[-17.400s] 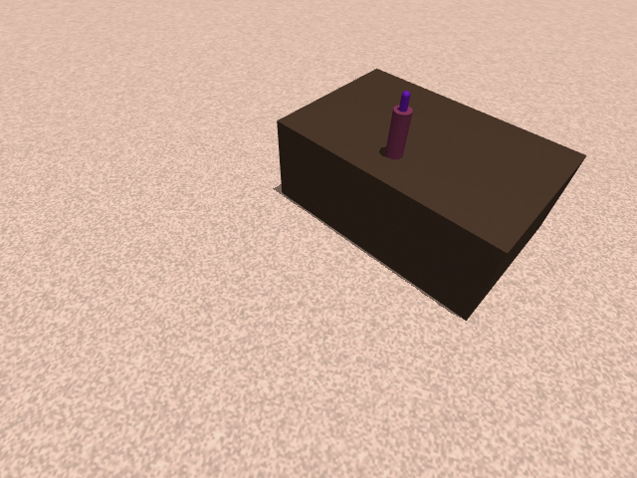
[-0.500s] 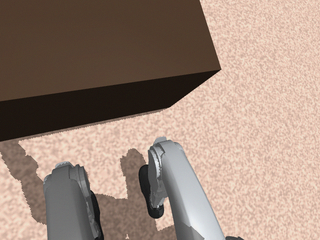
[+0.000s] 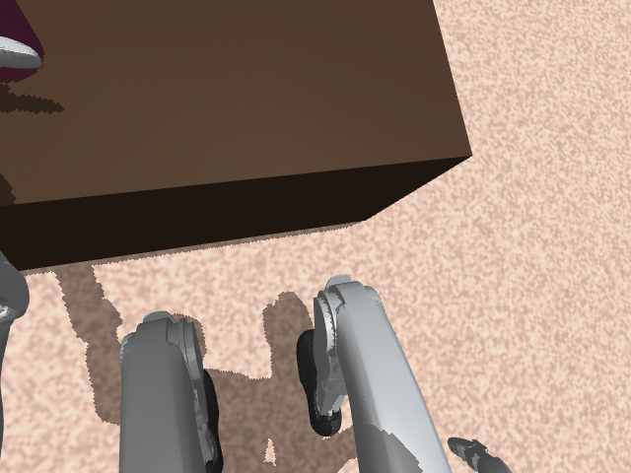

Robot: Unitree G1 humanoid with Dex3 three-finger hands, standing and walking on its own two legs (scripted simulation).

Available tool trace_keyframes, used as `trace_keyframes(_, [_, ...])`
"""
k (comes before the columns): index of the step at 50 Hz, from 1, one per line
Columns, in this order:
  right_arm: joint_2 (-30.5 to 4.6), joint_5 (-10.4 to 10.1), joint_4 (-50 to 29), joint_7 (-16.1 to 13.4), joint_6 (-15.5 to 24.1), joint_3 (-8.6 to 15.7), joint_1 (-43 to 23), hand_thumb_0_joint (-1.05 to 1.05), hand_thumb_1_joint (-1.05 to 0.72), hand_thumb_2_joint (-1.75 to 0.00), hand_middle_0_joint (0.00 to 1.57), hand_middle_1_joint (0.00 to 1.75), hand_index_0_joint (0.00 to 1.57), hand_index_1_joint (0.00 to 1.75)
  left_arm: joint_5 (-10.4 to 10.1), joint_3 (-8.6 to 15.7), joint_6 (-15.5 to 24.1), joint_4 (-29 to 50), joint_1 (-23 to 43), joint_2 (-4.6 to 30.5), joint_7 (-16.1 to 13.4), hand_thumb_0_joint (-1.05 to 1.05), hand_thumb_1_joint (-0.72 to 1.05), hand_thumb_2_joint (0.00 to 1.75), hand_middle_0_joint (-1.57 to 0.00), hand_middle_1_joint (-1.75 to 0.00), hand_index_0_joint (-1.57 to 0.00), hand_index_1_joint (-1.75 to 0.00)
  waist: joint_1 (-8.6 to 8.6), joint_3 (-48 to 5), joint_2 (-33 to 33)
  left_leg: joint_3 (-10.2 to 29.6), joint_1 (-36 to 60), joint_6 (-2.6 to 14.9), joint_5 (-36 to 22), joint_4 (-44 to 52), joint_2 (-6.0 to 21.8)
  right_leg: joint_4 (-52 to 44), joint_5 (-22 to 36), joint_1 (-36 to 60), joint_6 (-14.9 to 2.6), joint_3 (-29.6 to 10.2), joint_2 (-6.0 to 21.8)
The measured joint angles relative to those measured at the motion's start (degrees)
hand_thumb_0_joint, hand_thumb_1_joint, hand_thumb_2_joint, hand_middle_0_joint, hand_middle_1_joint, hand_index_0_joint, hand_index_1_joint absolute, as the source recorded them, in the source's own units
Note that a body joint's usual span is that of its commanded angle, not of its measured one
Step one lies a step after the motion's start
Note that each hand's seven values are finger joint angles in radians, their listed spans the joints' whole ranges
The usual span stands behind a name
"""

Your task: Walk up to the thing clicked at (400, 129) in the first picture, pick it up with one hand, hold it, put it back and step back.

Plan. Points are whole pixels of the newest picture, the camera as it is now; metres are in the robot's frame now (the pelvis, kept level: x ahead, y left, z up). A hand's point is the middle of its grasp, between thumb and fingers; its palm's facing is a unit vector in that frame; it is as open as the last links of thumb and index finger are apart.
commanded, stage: close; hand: left
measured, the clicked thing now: out of the picture +0.60 +0.24 +0.07
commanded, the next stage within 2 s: settle in 0.02 s
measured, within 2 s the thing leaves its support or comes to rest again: leaves its support in 0.58 s
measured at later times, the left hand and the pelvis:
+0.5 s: hand out of the picture +0.59 +0.24 +0.07, palm faces +0.24 -0.97 -0.04, open 9.6 cm; pelvis +0.00 +0.00 +0.02, yaw +1 degrees
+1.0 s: hand out of the picture +0.59 +0.24 +0.11, palm faces +0.23 -0.97 -0.03, open 9.1 cm; pelvis +0.02 +0.00 +0.10, yaw +1 degrees
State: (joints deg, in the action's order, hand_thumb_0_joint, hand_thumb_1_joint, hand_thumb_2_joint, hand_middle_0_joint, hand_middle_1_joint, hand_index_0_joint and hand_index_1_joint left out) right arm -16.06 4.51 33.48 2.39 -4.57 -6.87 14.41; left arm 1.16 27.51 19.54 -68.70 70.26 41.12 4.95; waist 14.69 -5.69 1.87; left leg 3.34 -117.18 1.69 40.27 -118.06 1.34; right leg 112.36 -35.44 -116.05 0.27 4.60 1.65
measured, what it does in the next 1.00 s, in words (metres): rises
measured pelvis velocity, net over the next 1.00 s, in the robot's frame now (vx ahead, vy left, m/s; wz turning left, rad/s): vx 0.02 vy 0.00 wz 0.01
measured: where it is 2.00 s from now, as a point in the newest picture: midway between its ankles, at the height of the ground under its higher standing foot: (264, 421)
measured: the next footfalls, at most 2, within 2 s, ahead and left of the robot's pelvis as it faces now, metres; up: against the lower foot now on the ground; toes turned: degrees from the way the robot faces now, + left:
none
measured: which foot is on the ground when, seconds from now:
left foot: down 0.00-1.00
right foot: down 0.00-1.00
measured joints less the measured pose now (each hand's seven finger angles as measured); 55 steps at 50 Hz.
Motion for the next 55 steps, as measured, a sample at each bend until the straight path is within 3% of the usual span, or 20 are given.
trace_keyframes(9, [-0.2, -0.1, 0.4, 0.0, 0.3, 0.6, 0.5, 0.00, -0.90, -0.89, 0.20, 0.30, 0.20, 0.30, -0.2, 1.4, 2.1, -0.7, -1.2, -0.5, 0.4, -0.01, -0.54, 0.32, -0.46, -0.47, -0.49, -0.45, -0.15, -0.3, -0.6, -0.1, 0.3, -0.52, -0.1, 0.0, 0.3, 0.5, 0.2, -0.3, -0.55, -0.1, -0.3])
trace_keyframes(17, [-0.2, -0.3, 1.2, -0.3, 0.4, 1.5, 0.6, 0.00, -0.90, -0.90, 0.20, 0.30, 0.20, 0.30, 0.2, -0.3, 1.4, 1.9, -1.6, -1.7, -0.3, -0.01, -0.51, 0.52, -0.63, -0.69, -0.65, -0.68, -0.56, -0.8, -0.9, -0.1, 1.2, -0.63, -0.4, 1.0, 0.3, -0.5, 0.5, 0.6, -0.62, -0.1, -0.3])
trace_keyframes(25, [0.2, -1.2, 1.4, -0.9, 0.5, 1.8, 0.9, 0.00, -0.89, -0.90, 0.20, 0.30, 0.20, 0.30, 0.0, -1.0, -1.1, 3.0, -2.7, -2.8, -1.1, -0.01, -0.28, 0.76, -0.83, -0.91, -0.85, -0.91, -1.04, -1.8, 0.0, -0.6, 5.1, -0.43, -0.9, 4.7, 0.4, -4.2, 0.9, 4.5, -0.33, -0.5, -0.5])
trace_keyframes(28, [0.4, -1.6, 1.5, -1.2, 0.6, 2.0, 0.9, 0.00, -0.89, -0.89, 0.20, 0.30, 0.20, 0.30, 0.3, -1.8, -2.2, 2.2, -3.4, -2.8, -1.4, -0.01, -0.24, 0.86, -0.80, -0.93, -0.82, -0.94, -1.26, -1.9, 0.5, -0.7, 7.1, -0.32, -1.1, 6.6, 0.5, -6.1, 1.2, 6.5, -0.21, -0.6, -0.6])
trace_keyframes(31, [0.6, -2.0, 1.5, -1.6, 0.9, 2.1, 1.3, 0.00, -0.88, -0.89, 0.21, 0.30, 0.20, 0.30, -0.9, -1.5, -3.2, 2.4, -4.7, -3.9, -1.4, -0.01, -0.20, 0.96, -0.77, -0.96, -0.78, -0.96, -1.56, -1.8, 0.4, -0.8, 9.0, -0.29, -1.3, 8.5, 0.7, -8.0, 1.5, 8.4, -0.15, -0.6, -0.8])
trace_keyframes(36, [0.8, -2.0, 2.2, -1.8, 1.7, 2.0, 1.6, 0.00, -0.88, -0.89, 0.21, 0.30, 0.20, 0.30, -1.3, -1.7, -2.5, 4.6, -7.3, -5.5, -1.0, 0.00, -0.23, 1.04, -0.75, -1.03, -0.76, -1.03, -1.58, -1.8, -0.4, -0.8, 12.1, -0.41, -1.5, 11.2, 0.8, -10.8, 1.7, 11.4, -0.22, -0.5, -1.1])
trace_keyframes(55, [1.2, -1.3, 5.0, -1.3, 2.6, 2.4, 2.2, 0.00, -0.89, -0.90, 0.20, 0.30, 0.20, 0.30, -2.0, -2.8, 1.3, 1.4, -8.5, -6.3, -1.7, 0.00, -0.24, 1.04, -0.75, -1.03, -0.76, -1.03, -1.82, -1.9, -0.3, -0.7, 20.4, -0.60, -2.6, 19.7, 1.0, -19.5, 2.7, 20.0, -0.19, -0.3, -1.4])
